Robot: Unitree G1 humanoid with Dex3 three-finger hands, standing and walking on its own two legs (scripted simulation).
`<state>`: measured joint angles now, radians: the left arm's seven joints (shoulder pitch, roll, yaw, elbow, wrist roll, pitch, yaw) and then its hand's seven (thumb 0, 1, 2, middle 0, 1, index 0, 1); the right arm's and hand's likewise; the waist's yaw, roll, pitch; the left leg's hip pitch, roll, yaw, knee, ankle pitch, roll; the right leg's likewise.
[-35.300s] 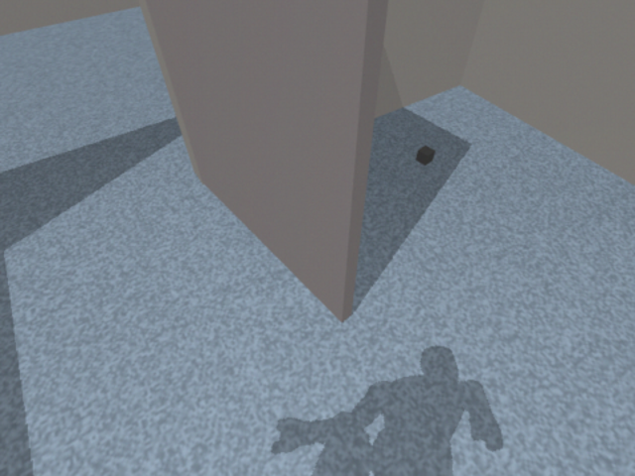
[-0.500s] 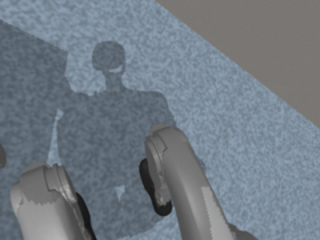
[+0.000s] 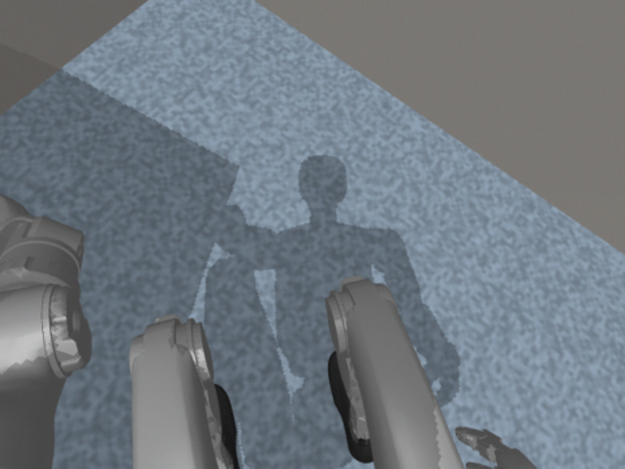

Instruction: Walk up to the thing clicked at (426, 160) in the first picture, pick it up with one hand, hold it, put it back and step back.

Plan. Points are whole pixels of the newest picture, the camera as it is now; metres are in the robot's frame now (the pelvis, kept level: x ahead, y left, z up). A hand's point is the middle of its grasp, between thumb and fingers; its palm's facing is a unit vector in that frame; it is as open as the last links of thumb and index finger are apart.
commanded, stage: lift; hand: left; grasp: from above
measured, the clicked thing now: (36, 252) +0.44 +0.31 -0.14
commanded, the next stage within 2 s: hold in 1.18 s
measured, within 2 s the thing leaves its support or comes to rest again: neither
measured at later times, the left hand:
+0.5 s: hand out of the picture +0.38 +0.26 +0.11, palm faces -0.20 -0.37 -0.91, open 8.8 cm
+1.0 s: hand out of the picture +0.40 +0.23 +0.24, palm faces -0.20 -0.39 -0.90, open 8.9 cm
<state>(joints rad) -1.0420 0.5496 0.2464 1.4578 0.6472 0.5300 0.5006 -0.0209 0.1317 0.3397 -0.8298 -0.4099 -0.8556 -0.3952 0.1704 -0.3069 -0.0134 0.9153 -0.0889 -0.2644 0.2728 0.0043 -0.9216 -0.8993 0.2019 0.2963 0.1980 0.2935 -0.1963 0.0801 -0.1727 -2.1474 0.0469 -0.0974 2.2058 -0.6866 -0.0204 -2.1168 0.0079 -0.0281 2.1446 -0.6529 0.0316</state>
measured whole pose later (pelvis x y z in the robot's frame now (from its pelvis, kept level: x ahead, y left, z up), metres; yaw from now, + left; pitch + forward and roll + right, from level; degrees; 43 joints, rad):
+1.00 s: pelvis +0.07 -0.02 +0.31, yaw +4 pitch +18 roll +0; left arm -0.74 0.19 -0.01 1.19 0.52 0.80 0.48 -0.03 0.11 0.38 -0.85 -0.41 -0.86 -0.41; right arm 0.23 -0.26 0.00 0.90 0.01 -0.15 0.06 0.01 -0.90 -0.90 0.20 0.30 0.20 0.29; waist -0.09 0.05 -0.17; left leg -0.89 0.07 -0.02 1.04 -0.46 -0.05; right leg -0.89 0.00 -0.03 1.04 -0.46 -0.01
